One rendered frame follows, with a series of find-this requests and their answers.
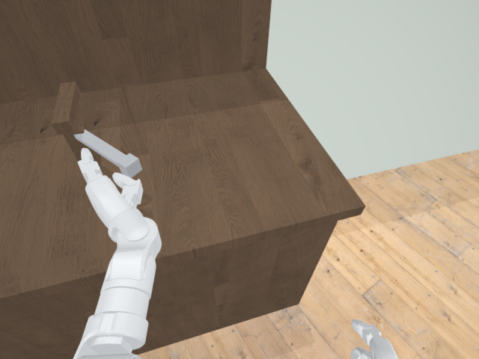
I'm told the tap lever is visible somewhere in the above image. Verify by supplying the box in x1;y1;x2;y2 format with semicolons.
74;129;142;178

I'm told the right robot hand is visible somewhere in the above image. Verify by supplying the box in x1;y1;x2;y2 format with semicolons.
350;319;399;359

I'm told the counter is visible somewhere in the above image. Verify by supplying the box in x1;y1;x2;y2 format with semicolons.
0;0;366;359

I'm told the left robot hand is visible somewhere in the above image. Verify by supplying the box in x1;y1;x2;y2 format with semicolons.
78;148;143;228

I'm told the left robot forearm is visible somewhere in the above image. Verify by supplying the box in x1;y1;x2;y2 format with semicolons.
73;209;162;359

